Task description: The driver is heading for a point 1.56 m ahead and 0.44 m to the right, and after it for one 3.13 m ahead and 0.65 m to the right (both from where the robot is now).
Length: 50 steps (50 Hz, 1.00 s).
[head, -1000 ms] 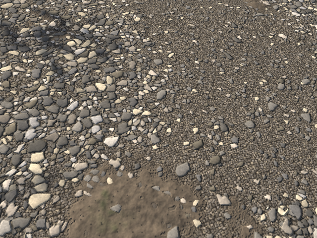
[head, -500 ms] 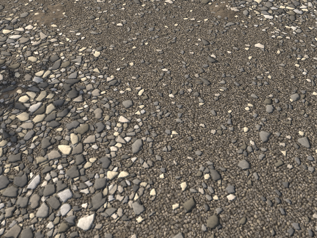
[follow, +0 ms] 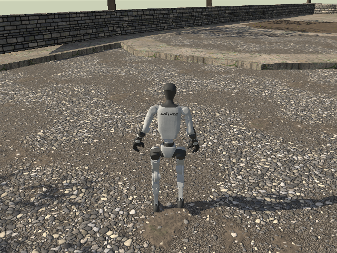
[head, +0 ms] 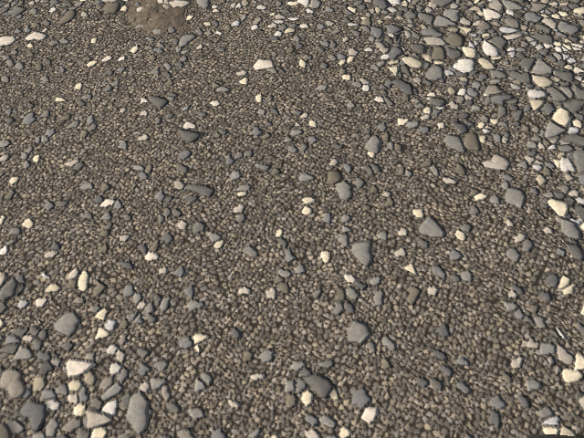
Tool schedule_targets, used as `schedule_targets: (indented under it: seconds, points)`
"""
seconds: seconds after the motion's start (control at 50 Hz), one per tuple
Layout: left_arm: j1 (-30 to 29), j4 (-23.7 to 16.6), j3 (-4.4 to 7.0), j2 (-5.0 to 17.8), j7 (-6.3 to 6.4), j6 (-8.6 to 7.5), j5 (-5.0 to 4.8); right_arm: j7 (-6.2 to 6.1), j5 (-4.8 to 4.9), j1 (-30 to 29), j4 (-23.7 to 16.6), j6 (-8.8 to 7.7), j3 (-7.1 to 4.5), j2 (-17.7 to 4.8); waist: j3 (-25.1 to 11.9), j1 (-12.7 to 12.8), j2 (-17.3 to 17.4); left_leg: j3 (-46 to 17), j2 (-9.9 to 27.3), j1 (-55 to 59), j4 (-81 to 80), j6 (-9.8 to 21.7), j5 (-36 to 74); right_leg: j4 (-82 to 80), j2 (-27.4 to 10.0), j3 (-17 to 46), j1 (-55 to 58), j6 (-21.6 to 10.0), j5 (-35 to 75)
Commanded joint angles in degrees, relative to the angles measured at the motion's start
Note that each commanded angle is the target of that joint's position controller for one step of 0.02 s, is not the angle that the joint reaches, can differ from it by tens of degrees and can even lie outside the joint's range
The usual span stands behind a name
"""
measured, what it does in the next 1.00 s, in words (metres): walks ahead, turning right: right foot, then left foot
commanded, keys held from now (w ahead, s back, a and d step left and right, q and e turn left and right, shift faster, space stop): e+shift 0.46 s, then shift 0.24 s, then w+shift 0.26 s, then w+q+shift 0.04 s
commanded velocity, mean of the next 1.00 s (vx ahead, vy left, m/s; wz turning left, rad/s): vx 0.17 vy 0.00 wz -0.66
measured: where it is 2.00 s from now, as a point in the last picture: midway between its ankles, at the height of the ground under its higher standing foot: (421, 256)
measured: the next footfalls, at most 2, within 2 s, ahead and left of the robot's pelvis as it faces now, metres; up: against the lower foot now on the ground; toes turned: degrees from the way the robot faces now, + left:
right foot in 0.22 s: +0.14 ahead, -0.14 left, +0.00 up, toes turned -16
left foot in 0.60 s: +0.25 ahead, +0.07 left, +0.00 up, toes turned -37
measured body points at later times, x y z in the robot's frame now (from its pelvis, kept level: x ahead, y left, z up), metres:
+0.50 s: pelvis +0.10 -0.01 +0.00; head +0.14 -0.06 +0.45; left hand +0.39 +0.18 -0.06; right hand +0.15 -0.35 -0.10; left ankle +0.21 +0.11 -0.70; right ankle +0.10 -0.12 -0.74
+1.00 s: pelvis +0.15 -0.04 +0.00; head +0.16 -0.05 +0.45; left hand +0.43 +0.09 -0.09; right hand +0.03 -0.31 -0.12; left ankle +0.21 +0.09 -0.73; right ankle +0.06 -0.11 -0.74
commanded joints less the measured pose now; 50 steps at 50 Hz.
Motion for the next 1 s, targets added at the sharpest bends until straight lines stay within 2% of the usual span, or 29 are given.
schedule_targets:
  seconds: [0.02, 0.08, 0.16, 0.2, 0.22, 0.24, 0.26, 0.28, 0.3, 0.32, 0.36, 0.42, 0.48, 0.54, 0.58, 0.6, 0.62, 0.64, 0.66, 0.68, 0.7, 0.72, 0.76, 0.84, 0.92, 0.94, 0.96, 0.98, 1.0]
  points:
    - [6.3, -2.9, -0.30, 0.2, -0.77, 0.02, 0.29, -0.05, 0.45, -4.1, -2.6, -0.77, -3.03, -9.1, -13.5, 2.2, 5.8, -8.6, 17.9, 7.2, -7.9, 12.6, 22.0, -8.8, -4.2, 2.3, 6.4, -1.4, 8.4]
    - [3.2, -3.4, 0.40, 2.4, -1.97, 1.04, 0.10, 0.44, 1.34, -6.6, -2.3, -0.17, -3.54, -10.5, -11.8, 2.0, 6.1, -2.4, 17.0, 4.4, -8.5, 10.5, 10.6, -16.6, -3.7, -0.2, 12.0, -3.3, 14.0]
    - [-2.8, -6.1, 1.49, 4.4, -3.19, 2.21, 0.22, 1.64, 2.35, -4.0, -0.9, 0.42, -4.71, -12.8, -9.2, 0.0, 6.0, 0.2, 18.6, 9.1, -4.9, 8.4, 4.9, -25.9, -2.3, -3.6, 13.2, -5.8, 9.5]
    - [-1.8, -6.1, 2.34, 4.7, -3.14, 2.22, 0.36, 1.97, 3.15, -2.4, 0.0, 1.01, -4.81, -12.1, -9.6, 0.9, 4.3, 3.0, 17.4, 10.3, 2.1, 5.2, 3.6, -34.2, 0.3, -5.6, 17.8, -7.9, 11.8]
    - [2.4, -5.1, 3.56, 7.0, -2.41, 2.06, 0.59, 2.32, 2.98, 0.9, 1.2, 1.24, -4.57, -10.5, -11.0, 2.2, 0.0, 5.6, 14.4, 6.9, 11.1, 2.0, 1.7, -39.1, 0.7, -2.5, 25.3, -10.3, 18.7]
    - [6.6, -5.4, 6.06, 16.4, -1.09, 1.78, 0.43, 2.51, 0.89, 3.6, -0.3, 1.34, -4.06, -8.7, -12.0, 1.2, -18.1, 10.0, 6.1, -10.3, 31.3, -4.0, -22.5, -42.2, -11.8, 19.0, 38.3, -17.7, 45.8]
    - [5.3, -7.0, 5.28, 16.4, -1.32, 0.10, 2.30, 1.98, -0.42, -1.5, -3.6, 1.27, -3.19, -7.5, -17.1, 2.6, -18.1, -2.9, -0.5, -21.7, 44.2, -5.9, -34.3, -45.5, -17.3, 34.5, 39.3, -27.7, 39.1]
    - [5.1, -7.1, 4.59, 13.5, -1.96, -1.45, 2.18, 1.71, 0.62, -4.9, -3.9, 1.25, -3.72, -9.8, -17.3, 4.2, -9.9, -8.4, 0.2, -23.7, 48.0, -5.0, -31.1, -47.2, -16.1, 30.7, 39.1, -26.8, 36.5]
    - [3.9, -6.4, 4.11, 12.0, -1.75, -2.35, 1.45, 1.37, 1.50, -5.3, -4.1, 1.12, -3.58, -9.3, -15.2, 2.6, -7.3, -9.9, 0.7, -24.1, 46.4, -3.8, -26.3, -47.0, -13.7, 27.3, 37.0, -24.0, 33.2]
    - [1.6, -6.6, 3.71, 10.2, -1.41, -2.37, 0.47, 0.85, 0.90, -4.1, -3.2, 1.04, -3.70, -9.6, -14.0, 1.1, -3.9, -10.7, 1.6, -23.4, 43.2, -3.6, -22.6, -46.6, -11.4, 24.5, 35.0, -21.4, 30.9]
    - [-3.4, -8.0, 3.03, 8.8, -0.27, -1.44, 0.61, 0.72, 0.37, -3.4, -2.8, 1.10, -3.78, -9.7, -14.0, -1.2, -5.1, -10.5, 0.5, -17.2, 38.3, -4.4, -18.1, -46.0, -8.2, 21.3, 28.7, -19.8, 33.2]
    - [-3.2, -7.8, 3.37, 8.8, 0.42, -0.77, 0.78, 1.14, 1.12, -2.4, -2.0, 1.19, -2.89, -7.0, -16.0, -1.1, -4.4, -10.6, -2.5, -11.9, 27.9, -5.9, -15.9, -44.3, -5.8, 21.3, 26.8, -19.2, 34.8]
    - [-3.5, -7.6, 3.63, 9.1, 0.51, -0.18, 0.51, 1.77, 1.46, -1.4, -1.5, 1.51, -2.48, -6.3, -17.0, -0.7, -6.2, -10.9, -3.8, -6.6, 20.5, -5.9, -13.0, -43.1, -5.0, 23.5, 24.5, -18.1, 30.0]
    - [-3.4, -7.0, 2.86, 7.3, 0.04, 0.00, 0.80, 2.38, 1.53, -0.4, -1.5, 1.68, -2.70, -6.8, -16.8, 0.3, -9.1, -10.1, -3.0, -1.8, 15.3, -5.0, -11.8, -41.0, -4.7, 25.6, 22.7, -16.7, 28.5]
    - [-4.4, -6.7, 2.09, 5.8, -0.03, 0.09, 0.45, 2.67, 1.24, 1.8, -1.2, 1.36, -2.94, -6.5, -15.5, -1.3, -9.6, -8.8, -2.1, 4.7, 5.0, -3.0, -4.2, -38.4, -2.7, 25.6, 19.9, -14.1, 23.5]
    - [-2.3, -6.1, 1.45, 3.8, 0.02, 0.01, 0.76, 2.44, 0.40, 1.9, -1.6, 1.32, -3.37, -8.0, -14.5, -0.7, -6.3, -12.6, 2.5, 8.2, 0.5, -0.9, -0.6, -34.7, 0.3, 23.5, 17.1, -11.4, 15.0]
    - [1.8, -6.2, 0.60, 1.1, 0.03, -0.18, 1.62, 2.01, -0.77, -0.6, -3.0, 1.64, -4.15, -13.1, -12.5, 3.2, 8.8, -26.8, 14.4, 10.2, -4.1, 4.9, 6.9, -23.8, 8.9, 14.3, 9.9, -7.5, -3.1]
    - [0.4, -6.9, 1.69, 4.8, 0.24, -0.88, 1.74, 1.96, -2.07, 0.1, -2.8, 1.43, -4.28, -13.2, -9.9, 1.9, 17.2, -39.9, 22.3, 6.3, -8.0, 14.6, 7.1, -10.6, 10.7, 10.5, 4.3, -4.7, -14.7]
    - [1.1, -5.3, 2.99, 8.6, 0.40, -1.12, 1.28, 1.72, -1.29, -1.1, -3.7, 1.14, -3.65, -11.0, -8.9, 1.7, 11.8, -37.8, 21.8, 5.5, -7.5, 15.8, 3.6, -2.1, 8.6, 12.1, 3.4, -3.8, -11.8]
    - [0.7, -3.9, 3.30, 8.7, 0.42, -0.86, 0.95, 1.41, -0.31, -2.4, -3.7, 1.23, -3.15, -9.1, -8.1, 1.9, 7.9, -31.4, 18.1, 5.1, -6.1, 13.3, 1.2, 0.8, 8.2, 11.8, 3.5, -3.0, -8.0]
    - [0.9, -2.9, 2.90, 6.8, 0.67, -0.41, 1.09, 1.19, 0.62, -3.1, -3.8, 1.36, -2.77, -8.0, -7.6, 1.9, 6.5, -27.3, 15.0, 5.9, -5.4, 11.2, -0.1, 1.8, 8.0, 11.5, 3.2, -2.1, -5.7]
    - [1.6, -2.6, 2.02, 4.5, 0.52, -0.30, 1.42, 0.87, 1.35, -0.8, -2.9, 1.44, -2.37, -7.2, -9.5, 1.1, 6.2, -26.1, 13.5, 8.8, -6.9, 10.2, -11.3, 1.6, 7.2, 10.5, 2.0, -1.7, -1.9]
    - [1.5, -2.7, 0.70, 1.8, -0.76, -1.25, 0.89, 0.55, 2.07, 4.8, -1.0, 1.68, -2.66, -8.3, -10.0, -1.1, 11.3, -25.5, 11.4, 12.7, -11.0, 9.0, -29.0, -2.9, 6.2, 4.4, -0.3, -1.4, 0.8]
    - [-4.2, -3.8, -0.54, 0.3, -1.45, -3.96, 0.75, -0.02, 2.05, 9.5, -0.3, 0.87, -3.09, -10.0, -7.6, -3.9, 11.0, -24.9, 12.9, 11.9, -13.8, 9.3, -28.8, -18.9, 2.9, 0.2, 4.5, -3.4, 0.6]
    - [-0.1, -1.2, -0.99, -0.4, -1.80, -6.23, 0.23, 0.87, 3.32, 8.8, -0.4, 0.39, -3.16, -10.9, -5.2, -1.7, 12.0, -20.9, 12.4, 3.2, -12.7, 9.7, -25.1, -35.8, 3.9, -3.1, 18.5, -6.3, 0.9]
    - [3.5, 1.0, -1.44, -0.6, -2.83, -4.59, 5.18, 2.44, -0.94, 10.1, 1.4, 2.08, -3.88, -11.6, -6.2, 0.0, 6.5, -15.9, 8.6, 1.6, -8.7, 8.3, -27.4, -44.4, 7.9, -7.2, 25.2, -7.6, 2.3]
    - [7.5, 2.8, -1.41, -1.4, -2.72, -4.37, 5.17, 2.63, -0.77, 8.6, 1.1, 2.57, -3.78, -10.1, -5.2, 2.5, 4.1, -13.1, 6.2, -6.3, -3.2, 7.1, -29.0, -46.3, 8.7, -8.7, 34.3, -8.2, 8.1]
    - [14.0, 4.3, -0.98, 0.1, -2.48, -4.95, 4.67, 2.76, -0.42, 5.7, -0.5, 2.39, -2.78, -6.2, -6.1, 6.3, -0.3, -11.4, 2.8, -20.0, 7.4, 4.8, -27.3, -46.5, 2.7, -1.0, 47.5, -9.4, 4.1]
    - [21.8, 4.1, -0.59, 4.4, -2.08, -5.66, 5.05, 2.98, -0.17, 1.3, -3.7, 1.83, -0.70, 1.0, -8.8, 10.2, -12.3, -8.4, -2.3, -29.1, 29.3, 2.8, -30.6, -54.0, -14.8, 20.7, 51.2, -10.2, -16.8]
Velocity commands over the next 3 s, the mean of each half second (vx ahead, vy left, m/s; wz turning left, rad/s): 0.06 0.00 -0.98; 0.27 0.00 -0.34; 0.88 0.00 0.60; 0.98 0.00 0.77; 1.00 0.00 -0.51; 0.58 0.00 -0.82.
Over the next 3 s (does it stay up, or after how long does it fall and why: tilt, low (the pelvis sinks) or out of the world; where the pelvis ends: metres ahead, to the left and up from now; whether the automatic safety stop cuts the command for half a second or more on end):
stays up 1.72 -0.31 0.00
